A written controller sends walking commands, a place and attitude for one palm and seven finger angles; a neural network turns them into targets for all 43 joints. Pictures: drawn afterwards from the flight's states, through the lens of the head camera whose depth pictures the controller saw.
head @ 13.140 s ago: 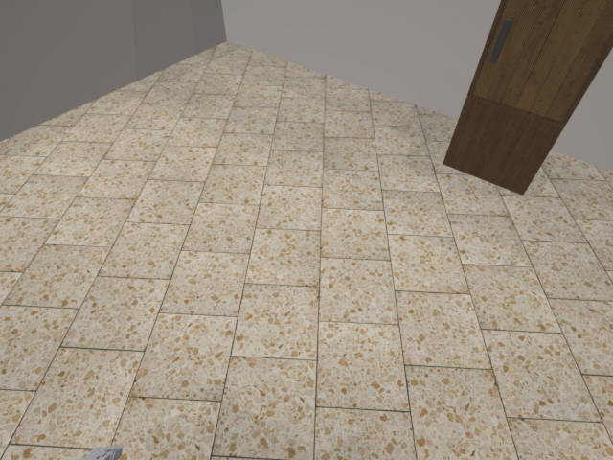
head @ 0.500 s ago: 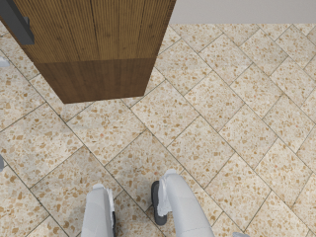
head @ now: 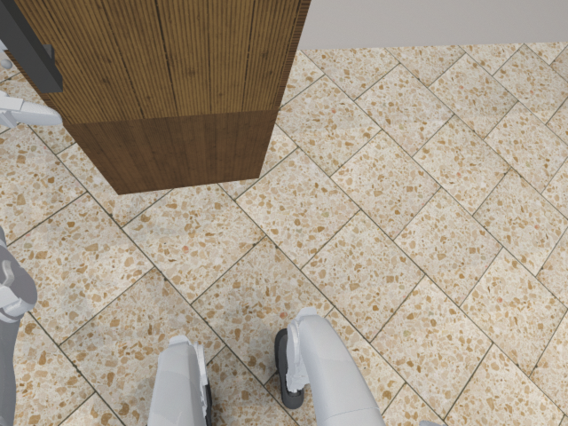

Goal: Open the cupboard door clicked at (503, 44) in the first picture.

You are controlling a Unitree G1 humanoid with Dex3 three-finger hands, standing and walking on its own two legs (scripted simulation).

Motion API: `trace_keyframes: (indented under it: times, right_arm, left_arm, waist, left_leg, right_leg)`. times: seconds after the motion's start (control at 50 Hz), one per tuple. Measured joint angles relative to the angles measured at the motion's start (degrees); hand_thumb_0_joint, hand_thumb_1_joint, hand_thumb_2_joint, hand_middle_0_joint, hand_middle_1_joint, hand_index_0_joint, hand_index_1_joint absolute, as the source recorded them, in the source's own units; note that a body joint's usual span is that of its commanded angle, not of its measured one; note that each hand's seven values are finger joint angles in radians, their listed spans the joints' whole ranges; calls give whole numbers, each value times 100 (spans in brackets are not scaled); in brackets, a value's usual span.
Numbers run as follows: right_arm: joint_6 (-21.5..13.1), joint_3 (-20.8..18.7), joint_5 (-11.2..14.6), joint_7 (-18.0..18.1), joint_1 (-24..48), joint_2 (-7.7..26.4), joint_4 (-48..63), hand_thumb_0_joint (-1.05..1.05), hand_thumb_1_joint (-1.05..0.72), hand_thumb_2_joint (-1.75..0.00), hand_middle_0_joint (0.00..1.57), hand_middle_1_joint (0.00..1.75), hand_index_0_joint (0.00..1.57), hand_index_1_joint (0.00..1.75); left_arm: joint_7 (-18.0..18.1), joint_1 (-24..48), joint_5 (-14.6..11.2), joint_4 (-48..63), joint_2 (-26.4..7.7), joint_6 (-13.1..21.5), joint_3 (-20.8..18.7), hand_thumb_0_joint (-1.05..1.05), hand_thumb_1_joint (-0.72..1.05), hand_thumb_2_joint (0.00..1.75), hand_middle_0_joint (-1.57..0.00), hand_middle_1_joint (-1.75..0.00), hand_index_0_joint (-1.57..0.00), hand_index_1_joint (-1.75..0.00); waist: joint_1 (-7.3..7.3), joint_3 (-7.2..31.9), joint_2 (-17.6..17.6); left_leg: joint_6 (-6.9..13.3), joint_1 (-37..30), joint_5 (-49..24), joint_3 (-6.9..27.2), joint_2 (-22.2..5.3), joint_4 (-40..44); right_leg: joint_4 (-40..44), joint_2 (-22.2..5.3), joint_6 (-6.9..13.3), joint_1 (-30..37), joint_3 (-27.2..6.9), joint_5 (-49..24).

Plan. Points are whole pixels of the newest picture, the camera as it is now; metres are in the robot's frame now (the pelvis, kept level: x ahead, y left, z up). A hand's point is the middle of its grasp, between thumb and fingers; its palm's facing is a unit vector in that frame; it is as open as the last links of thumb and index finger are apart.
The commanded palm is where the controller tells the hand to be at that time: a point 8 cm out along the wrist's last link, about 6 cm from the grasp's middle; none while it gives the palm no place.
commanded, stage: slide the fingers in behind the handle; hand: left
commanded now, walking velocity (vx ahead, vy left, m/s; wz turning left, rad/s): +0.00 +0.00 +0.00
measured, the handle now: (20, 23) +0.60 +0.25 +0.05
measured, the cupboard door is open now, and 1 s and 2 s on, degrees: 0 0 1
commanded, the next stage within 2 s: close the thumb around the handle in 0.90 s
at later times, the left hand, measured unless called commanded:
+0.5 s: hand (34, 64) +0.55 +0.23 +0.05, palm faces +0.06 -1.00 -0.03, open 14.0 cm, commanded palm +0.53 +0.25 +0.05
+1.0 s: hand (44, 63) +0.55 +0.22 +0.04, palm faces +0.07 -1.00 -0.03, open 14.0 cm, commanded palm +0.53 +0.25 +0.05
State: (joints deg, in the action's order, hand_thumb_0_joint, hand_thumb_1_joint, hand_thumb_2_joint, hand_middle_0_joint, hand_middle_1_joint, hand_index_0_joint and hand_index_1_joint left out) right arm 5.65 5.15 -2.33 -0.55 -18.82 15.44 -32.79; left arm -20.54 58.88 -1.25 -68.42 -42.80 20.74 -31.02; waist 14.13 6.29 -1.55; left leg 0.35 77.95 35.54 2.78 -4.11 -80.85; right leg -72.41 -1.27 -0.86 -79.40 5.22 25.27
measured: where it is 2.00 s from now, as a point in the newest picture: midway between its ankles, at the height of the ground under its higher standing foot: (247, 403)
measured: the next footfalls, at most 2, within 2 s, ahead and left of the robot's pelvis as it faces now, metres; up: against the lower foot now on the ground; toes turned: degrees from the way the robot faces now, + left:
none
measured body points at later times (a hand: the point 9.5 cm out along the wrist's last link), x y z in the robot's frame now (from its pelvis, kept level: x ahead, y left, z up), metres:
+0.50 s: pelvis +0.01 +0.00 +0.01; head +0.20 +0.04 +0.41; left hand +0.54 +0.28 +0.05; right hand +0.03 -0.26 -0.10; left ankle +0.00 +0.11 -0.59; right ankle +0.07 -0.14 -0.59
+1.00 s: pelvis +0.00 +0.00 +0.00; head +0.20 +0.03 +0.40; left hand +0.54 +0.28 +0.05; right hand +0.01 -0.27 -0.10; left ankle +0.00 +0.11 -0.59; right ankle +0.07 -0.14 -0.59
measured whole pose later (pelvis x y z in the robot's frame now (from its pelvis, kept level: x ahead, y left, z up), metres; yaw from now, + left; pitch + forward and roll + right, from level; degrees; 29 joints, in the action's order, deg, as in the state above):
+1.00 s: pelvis +0.00 +0.00 +0.00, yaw +1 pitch +32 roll -5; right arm 5.5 4.0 -2.9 -1.1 -18.7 15.0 -33.8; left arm -15.3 58.6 -1.0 -68.4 -37.1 23.7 -28.7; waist 13.6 6.7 -1.9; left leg 0.0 77.1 35.4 2.3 -3.8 -80.3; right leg -73.0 -1.5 -0.6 -79.2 4.6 25.7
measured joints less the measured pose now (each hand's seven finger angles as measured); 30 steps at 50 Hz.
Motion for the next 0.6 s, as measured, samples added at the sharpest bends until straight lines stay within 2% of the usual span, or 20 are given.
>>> trace_keyframes:
  times: [0.28, 0.6]
  right_arm:
    - [42, -90, -24, -66, 19, -56, 9, 0, -91, -90, 20, 30, 20, 30]
    - [2, -153, -53, -104, 27, -75, -58, 0, -91, -90, 20, 30, 20, 30]
  left_arm:
    - [216, -230, -29, 375, 352, 26, 31, -2, -50, 30, -30, -120, -30, -120]
    - [503, -320, -48, 303, 777, 258, 279, -2, -50, 30, -30, -120, -30, -120]
  waist:
    - [-38, 18, -4]
    - [-104, 94, -21]
  left_leg:
    - [-16, -82, 33, -32, -10, 59]
    - [-22, -287, 15, -49, 26, 175]
  right_leg:
    - [18, 14, 6, 46, -32, 43]
    - [80, -16, 8, 233, -49, 62]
